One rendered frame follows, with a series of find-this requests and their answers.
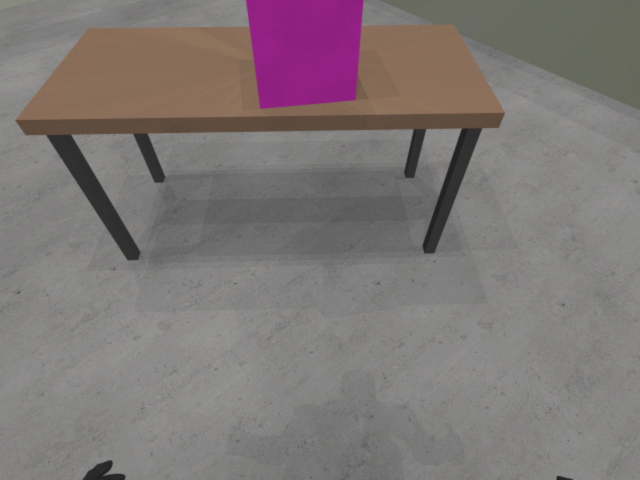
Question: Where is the table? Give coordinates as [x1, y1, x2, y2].
[15, 25, 505, 260]

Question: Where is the left robot hand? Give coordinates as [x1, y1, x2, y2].
[83, 460, 125, 480]

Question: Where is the carton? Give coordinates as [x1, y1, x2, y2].
[246, 0, 363, 109]

